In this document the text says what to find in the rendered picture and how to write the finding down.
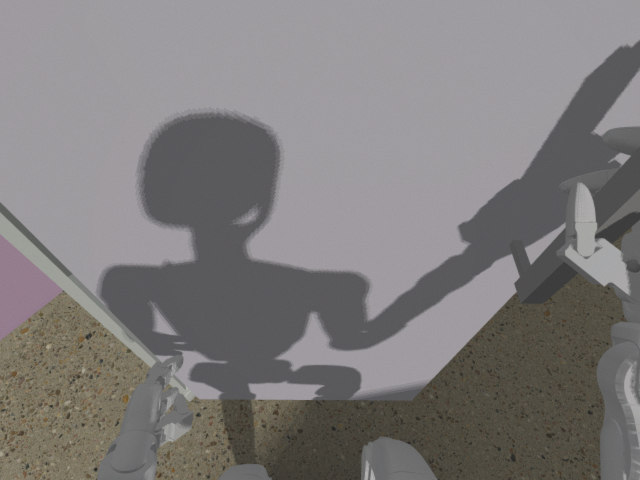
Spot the left robot hand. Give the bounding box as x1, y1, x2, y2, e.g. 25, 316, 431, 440
119, 355, 194, 449

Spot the robot right thigh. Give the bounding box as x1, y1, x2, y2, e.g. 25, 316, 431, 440
361, 438, 437, 480

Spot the fridge door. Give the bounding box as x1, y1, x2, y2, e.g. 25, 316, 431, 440
0, 0, 640, 401

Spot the left robot forearm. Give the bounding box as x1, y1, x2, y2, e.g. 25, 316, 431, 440
97, 431, 157, 480

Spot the right robot forearm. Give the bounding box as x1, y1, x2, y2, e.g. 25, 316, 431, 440
597, 321, 640, 480

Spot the right robot hand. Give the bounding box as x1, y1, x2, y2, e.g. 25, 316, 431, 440
556, 126, 640, 324

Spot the handle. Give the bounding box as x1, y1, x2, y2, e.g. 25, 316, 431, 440
509, 147, 640, 304

